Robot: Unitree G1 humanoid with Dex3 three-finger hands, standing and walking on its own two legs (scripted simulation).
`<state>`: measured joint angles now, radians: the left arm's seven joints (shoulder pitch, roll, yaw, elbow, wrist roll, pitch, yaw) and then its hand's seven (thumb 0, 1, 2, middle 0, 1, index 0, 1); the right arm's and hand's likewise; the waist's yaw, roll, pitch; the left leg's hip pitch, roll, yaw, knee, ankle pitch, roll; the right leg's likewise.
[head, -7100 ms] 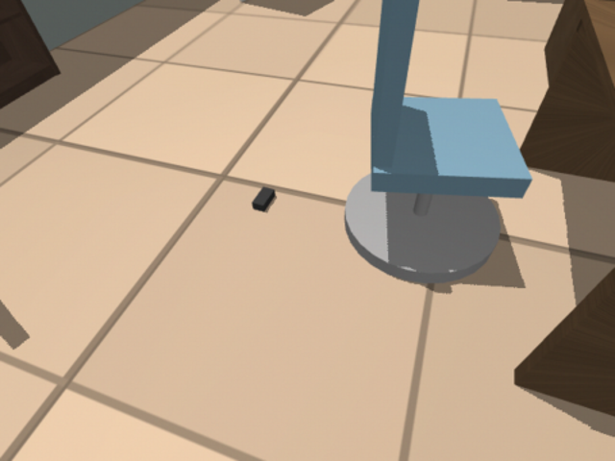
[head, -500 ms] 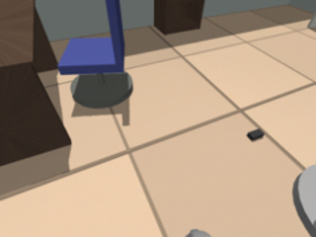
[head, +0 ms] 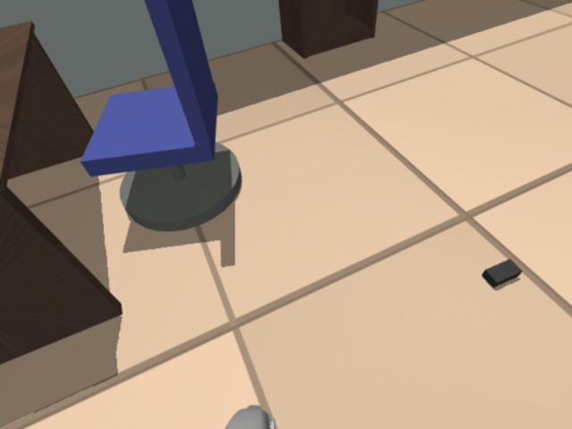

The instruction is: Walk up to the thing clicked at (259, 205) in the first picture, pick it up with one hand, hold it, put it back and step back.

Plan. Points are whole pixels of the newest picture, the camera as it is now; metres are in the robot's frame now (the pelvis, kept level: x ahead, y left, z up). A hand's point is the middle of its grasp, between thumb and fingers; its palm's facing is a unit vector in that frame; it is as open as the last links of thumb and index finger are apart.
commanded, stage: walk up
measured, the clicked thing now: (501, 273) +0.78 -0.72 -0.76
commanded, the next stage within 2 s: none
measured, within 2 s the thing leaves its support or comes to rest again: neither
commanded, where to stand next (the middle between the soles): +0.83 +0.02 m, yaw +1 degrees
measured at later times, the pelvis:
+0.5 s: pelvis +0.25 +0.02 +0.00, yaw +0 degrees
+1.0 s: pelvis +0.44 -0.04 +0.00, yaw +3 degrees
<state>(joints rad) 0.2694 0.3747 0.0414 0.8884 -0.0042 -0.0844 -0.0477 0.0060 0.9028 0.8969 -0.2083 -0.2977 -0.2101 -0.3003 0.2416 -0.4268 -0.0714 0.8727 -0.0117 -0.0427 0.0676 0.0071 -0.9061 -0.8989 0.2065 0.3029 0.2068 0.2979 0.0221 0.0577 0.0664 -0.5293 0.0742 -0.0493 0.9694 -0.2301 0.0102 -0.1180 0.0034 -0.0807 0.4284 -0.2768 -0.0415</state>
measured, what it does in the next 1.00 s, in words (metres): walks ahead: left foot, then right foot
